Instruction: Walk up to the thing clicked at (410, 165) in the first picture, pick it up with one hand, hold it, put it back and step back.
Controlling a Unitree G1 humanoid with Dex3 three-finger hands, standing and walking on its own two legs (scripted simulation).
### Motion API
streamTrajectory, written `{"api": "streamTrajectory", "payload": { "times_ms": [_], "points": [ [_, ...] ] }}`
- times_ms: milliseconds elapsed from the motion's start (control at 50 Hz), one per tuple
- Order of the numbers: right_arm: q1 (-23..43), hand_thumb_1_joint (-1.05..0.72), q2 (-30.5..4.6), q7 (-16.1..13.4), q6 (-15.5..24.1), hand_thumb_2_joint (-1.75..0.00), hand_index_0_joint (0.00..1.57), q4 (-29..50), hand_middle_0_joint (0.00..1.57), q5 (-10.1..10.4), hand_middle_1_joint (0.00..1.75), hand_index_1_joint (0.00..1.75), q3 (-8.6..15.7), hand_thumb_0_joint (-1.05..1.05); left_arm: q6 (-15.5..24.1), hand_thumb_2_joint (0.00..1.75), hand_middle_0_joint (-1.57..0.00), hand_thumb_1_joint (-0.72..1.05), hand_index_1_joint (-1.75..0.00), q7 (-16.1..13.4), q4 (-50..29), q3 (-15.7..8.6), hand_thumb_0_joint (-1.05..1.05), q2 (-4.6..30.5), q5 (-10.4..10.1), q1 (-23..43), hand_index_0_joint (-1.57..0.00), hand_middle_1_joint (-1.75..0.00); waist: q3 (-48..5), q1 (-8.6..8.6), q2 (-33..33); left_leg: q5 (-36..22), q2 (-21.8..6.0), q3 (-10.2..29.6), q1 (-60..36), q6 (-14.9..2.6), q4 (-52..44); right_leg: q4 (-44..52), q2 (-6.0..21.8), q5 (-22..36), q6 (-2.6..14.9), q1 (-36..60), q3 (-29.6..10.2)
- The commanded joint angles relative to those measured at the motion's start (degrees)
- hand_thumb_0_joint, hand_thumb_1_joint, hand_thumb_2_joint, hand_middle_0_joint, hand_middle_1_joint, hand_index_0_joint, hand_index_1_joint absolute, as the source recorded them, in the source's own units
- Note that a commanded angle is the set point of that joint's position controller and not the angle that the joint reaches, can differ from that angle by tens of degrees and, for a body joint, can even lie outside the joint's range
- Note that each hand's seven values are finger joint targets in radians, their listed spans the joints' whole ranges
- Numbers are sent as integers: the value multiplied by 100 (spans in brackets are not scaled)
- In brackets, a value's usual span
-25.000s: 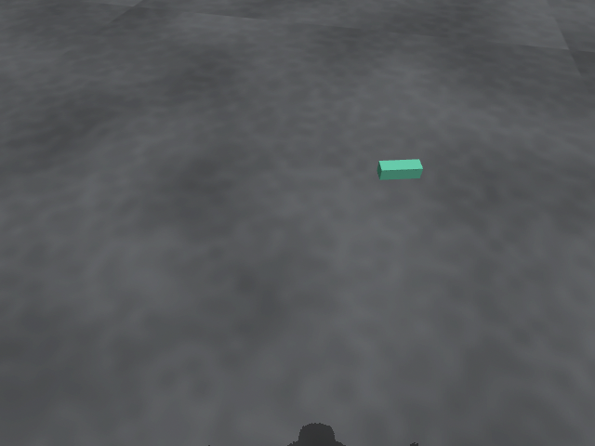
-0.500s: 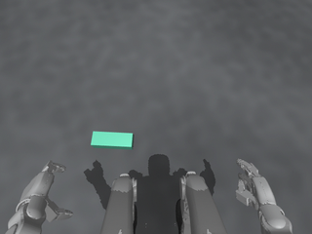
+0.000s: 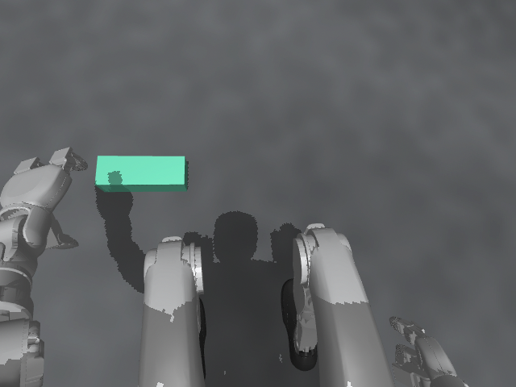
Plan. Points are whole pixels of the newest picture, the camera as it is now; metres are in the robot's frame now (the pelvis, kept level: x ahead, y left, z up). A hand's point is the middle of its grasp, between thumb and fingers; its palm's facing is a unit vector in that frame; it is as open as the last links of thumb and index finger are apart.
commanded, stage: rise first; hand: left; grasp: from above
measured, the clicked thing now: (144, 174) +0.52 +0.24 -0.37
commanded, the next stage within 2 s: approach in 1.08 s
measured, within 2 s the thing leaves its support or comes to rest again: neither
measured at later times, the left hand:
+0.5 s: hand (79, 190) +0.44 +0.32 -0.21, palm faces -0.49 -0.05 -0.87, open 14.3 cm
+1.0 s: hand (90, 183) +0.46 +0.31 -0.24, palm faces -0.46 -0.02 -0.89, open 14.3 cm
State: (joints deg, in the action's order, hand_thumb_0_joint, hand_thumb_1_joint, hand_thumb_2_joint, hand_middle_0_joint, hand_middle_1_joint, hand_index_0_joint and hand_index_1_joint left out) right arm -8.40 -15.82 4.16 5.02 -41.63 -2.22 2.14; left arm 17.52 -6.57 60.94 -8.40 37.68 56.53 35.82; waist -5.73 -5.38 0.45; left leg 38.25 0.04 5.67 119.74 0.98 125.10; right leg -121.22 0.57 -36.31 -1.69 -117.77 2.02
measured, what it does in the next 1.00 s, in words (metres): lowers itself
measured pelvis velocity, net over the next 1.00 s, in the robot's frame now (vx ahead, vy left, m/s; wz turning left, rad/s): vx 0.01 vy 0.00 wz -0.05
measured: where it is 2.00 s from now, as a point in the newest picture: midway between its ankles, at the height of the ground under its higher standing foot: (247, 348)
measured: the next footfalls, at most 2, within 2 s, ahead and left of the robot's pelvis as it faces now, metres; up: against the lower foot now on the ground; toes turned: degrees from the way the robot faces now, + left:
none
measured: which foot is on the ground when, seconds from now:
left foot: down 0.00-1.00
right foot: down 0.00-1.00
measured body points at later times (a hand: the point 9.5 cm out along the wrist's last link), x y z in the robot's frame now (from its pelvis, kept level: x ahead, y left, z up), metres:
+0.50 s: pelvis +0.01 +0.01 -0.05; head +0.24 +0.08 +0.33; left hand +0.46 +0.32 -0.16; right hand +0.08 -0.27 -0.16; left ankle +0.09 +0.13 -0.37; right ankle +0.11 -0.13 -0.37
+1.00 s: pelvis +0.01 +0.00 -0.07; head +0.26 +0.07 +0.30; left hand +0.48 +0.31 -0.19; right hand +0.07 -0.28 -0.18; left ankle +0.09 +0.13 -0.37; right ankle +0.11 -0.13 -0.37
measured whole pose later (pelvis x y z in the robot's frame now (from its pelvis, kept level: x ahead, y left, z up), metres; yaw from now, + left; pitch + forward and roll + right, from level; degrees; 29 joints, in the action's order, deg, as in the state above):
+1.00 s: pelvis +0.01 +0.00 -0.07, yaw -3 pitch +34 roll -8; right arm -6.5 -15.5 8.1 -0.5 -43.4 -9.9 -1.6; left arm 22.8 -23.6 81.6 -9.0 47.4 78.4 51.7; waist -2.0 -12.1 -1.7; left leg 41.0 0.9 8.1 132.1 0.9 139.1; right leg -133.4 0.1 -38.6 -2.8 -128.8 3.3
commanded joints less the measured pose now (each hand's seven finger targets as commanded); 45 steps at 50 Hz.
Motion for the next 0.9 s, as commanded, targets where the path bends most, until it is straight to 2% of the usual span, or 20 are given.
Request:
{"api": "streamTrajectory", "payload": {
  "times_ms": [0, 60, 80, 100, 120, 140, 220, 280, 300, 320, 400, 460, 480, 500, 580, 640, 700, 720, 820, 880],
  "points": [
    [-725, -87, -1213, -19, 15, -89, 20, 340, 20, -57, 30, 30, 364, 0, 224, 108, -5, -56, -98, -490, -370, -356, 0, 1866, 384, 1574, -3, -96, -3472, -12, 853, -16, 147, -375, -2205, -269, -1487, 1268, -133, -50, 353, 1524, 372],
    [-777, -88, -1274, 32, -82, -90, 20, 272, 20, -127, 30, 30, 335, 0, 265, 108, -5, -57, -97, -744, -232, -385, 0, 2018, 617, 1893, -3, -95, -3490, -62, 1051, -107, 147, -308, -2297, -251, -1390, 1084, -111, 73, 360, 1236, 429],
    [-787, -88, -1273, 44, -121, -90, 20, 261, 20, -145, 30, 30, 336, 0, 270, 108, -5, -58, -97, -812, -124, -293, 0, 1936, 724, 1969, -3, -95, -3484, -125, 1120, -136, 145, -290, -2332, -237, -1364, 1017, -115, 101, 370, 1122, 461],
    [-783, -89, -1290, 54, -152, -90, 20, 214, 20, -162, 30, 30, 339, 0, 264, 107, -5, -57, -96, -888, -56, -302, 0, 1960, 784, 2045, -3, -94, -3469, -117, 1171, -190, 137, -275, -2400, -226, -1329, 970, -103, 151, 368, 1002, 469],
    [-796, -89, -1316, 72, -172, -90, 20, 182, 20, -192, 30, 30, 322, 0, 264, 107, -5, -57, -96, -945, 45, -175, 0, 1868, 870, 2170, -3, -94, -3396, -219, 1316, -193, 122, -194, -2399, -203, -1319, 840, -83, 194, 362, 842, 505],
    [-808, -89, -1334, 86, -192, -90, 20, 156, 20, -214, 30, 30, 326, 0, 260, 107, -5, -58, -96, -1008, 85, -178, 0, 1892, 922, 2272, -3, -94, -3450, -231, 1321, -255, 115, -148, -2481, -187, -1306, 782, -80, 257, 367, 753, 522],
    [-874, -90, -1406, 135, -266, -90, 20, 81, 20, -285, 30, 30, 338, 0, 228, 106, -5, -57, -95, -1162, 325, -74, 0, 1971, 1197, 2584, -4, -94, -3483, -312, 1587, -358, 106, -78, -2572, -141, -1221, 585, -34, 356, 356, 476, 552],
    [-951, -90, -1407, 174, -304, -90, 20, 39, 20, -339, 30, 30, 326, 0, 208, 105, -5, -57, -95, -1262, 311, -6, 0, 1948, 1349, 2797, -4, -94, -3689, -367, 1719, -722, 114, -77, -2746, -131, -1081, 488, -29, 591, 341, 490, 562],
    [-980, -90, -1440, 181, -320, -90, 20, 26, 20, -348, 30, 30, 335, 0, 199, 104, -5, -56, -95, -1296, 448, -77, 0, 2024, 1394, 2774, -4, -94, -3646, -380, 1662, -773, 108, -58, -2738, -117, -1073, 451, -19, 618, 340, 428, 569],
    [-969, -90, -1398, 199, -337, -90, 20, 21, 20, -368, 30, 30, 307, 0, 182, 104, -5, -56, -96, -1314, 529, -8, 0, 1918, 1421, 2711, -4, -95, -3576, -402, 1669, -837, 118, -100, -2719, -138, -1018, 479, -24, 644, 329, 466, 561],
    [-1000, -90, -1395, 243, -377, -90, 20, 4, 20, -445, 30, 30, 279, 0, 175, 103, -6, -55, -96, -1373, 638, 5, 0, 1976, 1551, 2913, -5, -96, -3568, -499, 1622, -844, 123, -106, -2587, -166, -868, 409, -22, 682, 321, 467, 572],
    [-991, -91, -1400, 261, -405, -90, 20, -2, 20, -462, 30, 30, 256, 0, 217, 103, -6, -55, -96, -1414, 709, -78, 0, 2158, 1616, 3030, -5, -96, -3601, -489, 1486, -811, 145, -160, -2376, -207, -739, 386, -44, 688, 323, 529, 555],
    [-1014, -91, -1359, 276, -421, -90, 20, -1, 20, -493, 30, 30, 195, 0, 219, 104, -6, -57, -96, -1419, 855, -56, 0, 2138, 1685, 2890, -5, -96, -3600, -517, 1500, -914, 169, -200, -2378, -224, -675, 382, -65, 751, 316, 625, 564],
    [-1023, -91, -1389, 274, -430, -90, 20, 7, 20, -495, 30, 30, 216, 0, 240, 103, -6, -56, -96, -1444, 797, -137, 0, 2245, 1696, 2950, -5, -95, -3686, -516, 1391, -938, 165, -214, -2361, -237, -611, 382, -84, 787, 322, 663, 559],
    [-1002, -91, -1370, 293, -469, -90, 20, -8, 20, -554, 30, 30, 163, 0, 346, 104, -6, -57, -97, -1507, 979, -141, 0, 2262, 1802, 2960, -4, -96, -3537, -563, 1396, -871, 182, -264, -2170, -263, -491, 334, -117, 736, 325, 615, 555],
    [-986, -91, -1360, 299, -501, -90, 20, -40, 20, -600, 30, 30, 115, 0, 441, 104, -6, -57, -97, -1556, 1014, -214, 0, 2438, 1899, 2988, -4, -96, -3572, -565, 1394, -929, 197, -319, -2001, -289, -364, 291, -145, 811, 323, 724, 540],
    [-996, -91, -1384, 307, -522, -90, 20, -55, 20, -647, 30, 30, 115, 0, 519, 103, -6, -56, -97, -1633, 1067, -264, 0, 2500, 1951, 2962, -5, -97, -3586, -583, 1301, -1002, 180, -302, -2006, -297, -264, 251, -151, 888, 319, 739, 543],
    [-983, -91, -1369, 314, -530, -90, 20, -61, 20, -670, 30, 30, 79, 0, 535, 103, -6, -56, -97, -1642, 1115, -191, 0, 2458, 1986, 2994, -5, -97, -3510, -618, 1388, -972, 184, -300, -1952, -288, -254, 213, -160, 852, 330, 700, 548],
    [-966, -90, -1394, 298, -542, -90, 20, -95, 20, -736, 30, 30, 78, 0, 584, 103, -6, -56, -98, -1811, 1183, -360, 0, 2625, 1982, 3001, -5, -97, -3645, -568, 1377, -970, 184, -330, -1885, -298, -143, 162, -182, 879, 308, 760, 558],
    [-949, -91, -1386, 295, -534, -90, 20, -123, 20, -777, 30, 30, 51, 0, 551, 103, -6, -56, -98, -1902, 1291, -266, 0, 2548, 2037, 3125, -5, -98, -3565, -659, 1412, -894, 186, -329, -1776, -300, -107, 146, -196, 848, 318, 695, 571]
  ]
}}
